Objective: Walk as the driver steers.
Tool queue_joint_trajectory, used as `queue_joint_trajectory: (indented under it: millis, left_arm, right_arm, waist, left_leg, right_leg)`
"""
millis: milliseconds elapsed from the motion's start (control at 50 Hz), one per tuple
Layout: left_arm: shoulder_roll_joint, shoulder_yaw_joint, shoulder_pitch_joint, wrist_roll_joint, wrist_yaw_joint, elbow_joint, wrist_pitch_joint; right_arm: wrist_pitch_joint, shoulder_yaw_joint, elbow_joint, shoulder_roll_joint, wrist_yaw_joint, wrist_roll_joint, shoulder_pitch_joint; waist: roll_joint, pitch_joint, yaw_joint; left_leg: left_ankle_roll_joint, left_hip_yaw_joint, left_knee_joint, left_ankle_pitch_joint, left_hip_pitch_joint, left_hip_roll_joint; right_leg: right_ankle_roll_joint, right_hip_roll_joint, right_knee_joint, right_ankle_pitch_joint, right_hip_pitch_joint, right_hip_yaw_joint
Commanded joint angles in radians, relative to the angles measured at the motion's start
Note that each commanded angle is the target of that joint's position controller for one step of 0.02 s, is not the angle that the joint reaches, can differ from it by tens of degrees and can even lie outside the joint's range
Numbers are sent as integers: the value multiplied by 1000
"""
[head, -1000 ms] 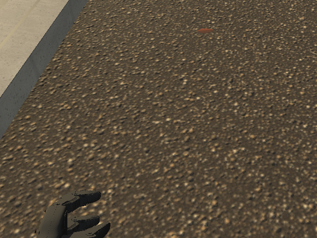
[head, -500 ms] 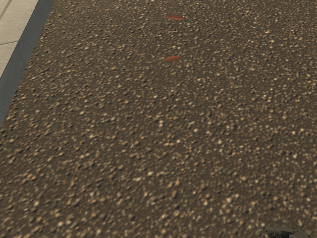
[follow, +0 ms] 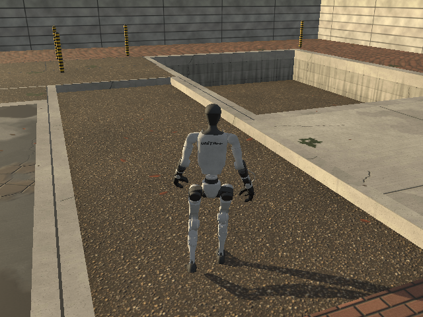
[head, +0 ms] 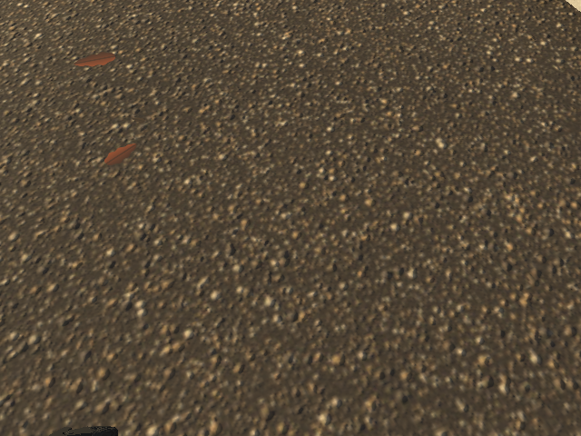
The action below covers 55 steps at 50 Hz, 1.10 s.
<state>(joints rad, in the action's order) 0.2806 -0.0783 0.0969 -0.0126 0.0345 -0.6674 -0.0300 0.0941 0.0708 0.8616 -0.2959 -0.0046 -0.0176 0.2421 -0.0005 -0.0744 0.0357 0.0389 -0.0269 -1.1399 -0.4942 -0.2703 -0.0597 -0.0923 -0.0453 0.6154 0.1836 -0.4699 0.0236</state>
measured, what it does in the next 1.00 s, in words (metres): walks ahead: left foot, then right foot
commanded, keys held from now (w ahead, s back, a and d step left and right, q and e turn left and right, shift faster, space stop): e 0.14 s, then no key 0.36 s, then w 0.26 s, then w+q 0.24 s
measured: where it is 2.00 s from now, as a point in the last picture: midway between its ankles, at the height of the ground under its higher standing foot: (259, 277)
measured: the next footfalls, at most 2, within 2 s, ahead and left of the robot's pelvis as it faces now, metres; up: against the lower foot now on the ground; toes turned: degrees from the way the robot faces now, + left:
left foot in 0.38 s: +0.30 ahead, +0.11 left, +0.00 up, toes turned -12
right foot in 0.70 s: +0.17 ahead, -0.12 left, +0.00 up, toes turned -10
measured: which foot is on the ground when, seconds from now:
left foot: up 0.00-0.36, down 0.38-0.70, up 0.72-1.00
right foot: down 0.00-0.40, up 0.42-0.68, down 0.70-1.00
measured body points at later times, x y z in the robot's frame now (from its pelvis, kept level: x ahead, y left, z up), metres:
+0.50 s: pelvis +0.16 +0.02 +0.01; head +0.19 +0.02 +0.46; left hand +0.34 +0.26 -0.11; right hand +0.30 -0.26 -0.08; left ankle +0.26 +0.11 -0.72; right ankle +0.09 -0.08 -0.69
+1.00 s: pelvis +0.27 +0.00 +0.02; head +0.29 -0.02 +0.47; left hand +0.28 +0.28 -0.10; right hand +0.44 -0.27 -0.08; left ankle +0.42 +0.12 -0.68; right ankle +0.13 -0.11 -0.72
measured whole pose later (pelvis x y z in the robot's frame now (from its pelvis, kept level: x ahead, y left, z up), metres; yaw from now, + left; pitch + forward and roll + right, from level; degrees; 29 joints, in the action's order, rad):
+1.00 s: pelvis +0.27 +0.00 +0.02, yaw -6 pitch +2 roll +0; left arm 0.26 -0.06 0.44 0.00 -0.01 -0.87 -0.06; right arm 0.04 0.05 0.73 -0.29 0.05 -0.03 0.11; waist -0.04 0.00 -0.09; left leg -0.02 -0.01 -0.69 -0.10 -0.60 -0.05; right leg 0.02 0.03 0.24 0.33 0.05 0.07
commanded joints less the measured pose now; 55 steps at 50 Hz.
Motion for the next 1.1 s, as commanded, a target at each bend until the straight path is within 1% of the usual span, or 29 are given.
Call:
queue_joint_trajectory:
  millis: [20,40,80,140,200,280,320,360,380,400,420,440,460,500,520,560,620,680,700,720,740,760,780,820,860,920,1020,1060,1100]
  left_arm:
    - [147,-44,145,-5,-11,36,-17]
    - [125,-35,100,-3,-16,50,-13]
    - [138,-37,76,11,-23,62,-11]
    - [170,-47,95,6,-43,50,-2]
    - [152,-39,108,-5,-62,36,19]
    - [138,-27,147,6,-66,9,28]
    - [131,-20,146,9,-63,2,28]
    - [114,-9,120,3,-63,0,25]
    - [91,-1,143,11,-63,-1,20]
    - [61,8,217,35,-60,0,9]
    - [57,11,294,22,-65,-26,9]
    - [99,6,261,24,-65,-23,22]
    - [125,-4,199,14,-67,-9,40]
    - [130,-15,159,10,-68,-14,76]
    - [107,-11,183,10,-65,-29,85]
    - [62,3,187,7,-58,-46,80]
    - [64,-1,206,11,-51,-74,52]
    - [48,0,257,22,-48,-109,27]
    - [82,-5,310,25,-52,-117,16]
    - [167,-27,367,17,-57,-132,12]
    - [236,-46,330,25,-54,-123,1]
    - [181,-31,290,33,-61,-110,-19]
    - [142,-20,272,25,-63,-110,-35]
    - [114,-13,284,6,-61,-119,-47]
    - [96,-6,304,13,-59,-131,-49]
    - [123,-14,318,16,-54,-139,-48]
    - [164,-28,338,-3,-47,-166,-44]
    - [183,-34,315,-6,-48,-166,-38]
    - [183,-32,307,-2,-58,-158,-28]
  right_arm:
    - [47,15,-124,-126,-8,15,-67]
    - [33,24,-126,-138,-14,28,-61]
    - [3,23,-138,-114,-15,31,-41]
    - [-18,9,-158,-73,-21,36,-74]
    - [-24,-4,-166,-54,-11,30,-133]
    - [-25,-6,-191,-66,5,24,-211]
    - [-20,2,-202,-85,10,28,-219]
    - [-9,6,-196,-84,14,35,-178]
    - [-1,8,-198,-103,12,49,-163]
    - [-1,15,-212,-156,5,67,-155]
    - [-15,4,-201,-108,1,73,-134]
    - [-26,-17,-190,-36,3,50,-111]
    - [-33,-23,-181,-30,8,38,-97]
    - [-44,-9,-179,-92,10,32,-124]
    - [-49,-9,-177,-95,10,32,-147]
    - [-69,6,-177,-128,10,24,-182]
    - [-84,14,-173,-141,-5,7,-164]
    - [-84,6,-164,-99,-10,-3,-150]
    - [-78,-6,-182,-55,-7,2,-188]
    - [-59,-21,-217,6,-2,3,-229]
    - [-36,-9,-242,-47,0,-16,-279]
    - [-20,9,-236,-94,3,-27,-262]
    - [-14,13,-213,-95,10,-22,-218]
    - [-9,10,-194,-74,22,-4,-204]
    - [-12,-2,-194,-35,38,-4,-219]
    - [-26,-15,-218,-14,55,-11,-263]
    - [-37,-19,-268,-37,70,-13,-316]
    - [-37,-8,-274,-64,74,-7,-275]
    - [-42,37,-210,-133,64,-5,-30]
  waist:
    - [11,217,-76]
    - [17,189,-43]
    - [28,180,-7]
    - [43,183,-6]
    - [82,207,-35]
    - [97,190,-76]
    - [106,173,-76]
    - [110,160,-37]
    - [74,174,-35]
    - [-53,236,-82]
    - [-192,301,-89]
    - [-213,308,-63]
    - [-185,278,-37]
    - [-121,215,-36]
    - [-107,209,-57]
    - [-170,147,-60]
    - [-185,153,-65]
    - [-148,135,-94]
    - [-66,118,-117]
    - [143,90,-126]
    - [240,-27,-143]
    - [191,-70,-115]
    - [173,-56,-92]
    - [123,-25,-100]
    - [109,3,-109]
    - [126,-4,-131]
    - [116,-49,-134]
    - [122,-19,-91]
    - [87,143,36]
  left_leg:
    - [-7,95,-132,71,-475,-34]
    - [0,96,-81,98,-403,-51]
    - [18,86,-14,127,-325,-40]
    - [43,71,151,224,-304,5]
    - [44,66,327,406,-253,29]
    - [25,81,467,451,-212,42]
    - [-3,85,524,392,-198,47]
    - [-45,70,677,474,-98,50]
    - [-76,116,734,726,17,-2]
    - [-145,224,671,1097,184,-141]
    - [-292,353,657,1194,280,-253]
    - [-350,452,701,1085,265,-309]
    - [-347,476,735,931,251,-300]
    - [-307,447,783,674,163,-271]
    - [-266,399,821,445,101,-230]
    - [-212,313,906,72,-17,-138]
    - [-205,269,924,-31,-53,-115]
    - [-151,222,867,-118,-142,-81]
    - [-106,169,733,-87,-248,-38]
    - [-40,0,479,14,-399,89]
    - [-52,25,338,30,-503,73]
    - [-64,81,242,74,-561,23]
    - [-71,94,208,125,-615,9]
    - [-69,97,225,228,-640,-14]
    - [-54,59,278,325,-554,-3]
    - [-39,24,395,411,-436,8]
    - [-88,-11,503,374,-365,14]
    - [-129,-53,529,322,-269,52]
    - [-180,-100,569,351,92,141]
  right_leg:
    - [-226,282,-248,-513,548,-407]
    - [-209,254,-267,-566,433,-353]
    - [-209,231,-290,-670,311,-319]
    - [-193,188,-280,-730,247,-259]
    - [-140,154,-254,-648,248,-220]
    - [-120,181,-217,-535,290,-275]
    - [-117,203,-170,-506,322,-323]
    - [-83,179,-109,-423,318,-344]
    - [-41,127,-64,-343,282,-333]
    - [6,45,36,-116,195,-279]
    - [68,-14,130,212,108,-209]
    - [110,10,190,404,80,-184]
    - [130,21,255,451,38,-170]
    - [161,45,370,435,9,-161]
    - [162,67,328,391,48,-151]
    - [151,41,178,321,122,-56]
    - [109,15,8,191,238,8]
    - [41,22,-154,148,377,16]
    - [-12,127,-236,265,435,-123]
    - [-104,287,-380,514,462,-386]
    - [-188,418,-515,616,374,-615]
    - [-184,414,-514,542,389,-605]
    - [-154,386,-496,446,458,-527]
    - [-101,338,-481,233,554,-372]
    - [-73,293,-479,60,530,-228]
    - [-60,274,-483,-29,455,-100]
    - [-48,329,-457,-104,468,-30]
    - [-27,333,-363,-390,492,17]
    - [24,272,-33,-740,418,118]
Keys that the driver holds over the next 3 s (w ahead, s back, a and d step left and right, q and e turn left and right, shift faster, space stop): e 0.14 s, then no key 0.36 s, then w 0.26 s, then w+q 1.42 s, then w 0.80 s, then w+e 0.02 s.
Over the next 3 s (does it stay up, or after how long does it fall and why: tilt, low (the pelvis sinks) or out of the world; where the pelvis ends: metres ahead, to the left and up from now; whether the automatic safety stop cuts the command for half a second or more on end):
stays up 1.25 0.40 0.02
